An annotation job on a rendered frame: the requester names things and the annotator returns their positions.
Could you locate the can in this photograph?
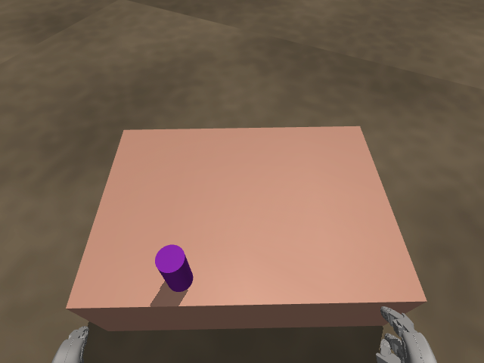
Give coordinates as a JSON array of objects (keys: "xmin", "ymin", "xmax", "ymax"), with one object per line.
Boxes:
[{"xmin": 155, "ymin": 245, "xmax": 193, "ymax": 292}]

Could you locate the right robot hand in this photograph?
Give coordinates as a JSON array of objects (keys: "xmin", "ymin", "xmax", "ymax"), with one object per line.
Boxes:
[{"xmin": 376, "ymin": 306, "xmax": 437, "ymax": 363}]

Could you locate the left robot hand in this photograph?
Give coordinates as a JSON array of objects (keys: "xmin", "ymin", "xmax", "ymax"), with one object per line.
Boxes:
[{"xmin": 52, "ymin": 326, "xmax": 89, "ymax": 363}]

